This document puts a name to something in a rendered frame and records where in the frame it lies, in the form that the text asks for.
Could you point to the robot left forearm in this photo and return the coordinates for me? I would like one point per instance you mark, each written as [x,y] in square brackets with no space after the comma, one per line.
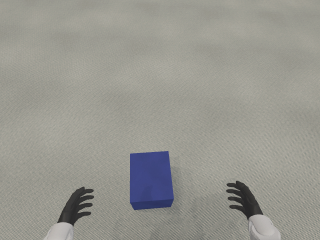
[60,231]

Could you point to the left robot hand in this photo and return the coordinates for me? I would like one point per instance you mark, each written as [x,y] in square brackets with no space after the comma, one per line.
[70,213]

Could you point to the right robot hand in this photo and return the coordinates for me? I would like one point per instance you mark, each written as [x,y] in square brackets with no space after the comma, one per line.
[250,206]

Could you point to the carton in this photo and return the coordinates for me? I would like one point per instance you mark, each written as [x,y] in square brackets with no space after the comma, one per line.
[150,180]

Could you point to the robot right forearm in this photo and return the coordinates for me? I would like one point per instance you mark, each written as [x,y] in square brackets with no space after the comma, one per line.
[260,227]

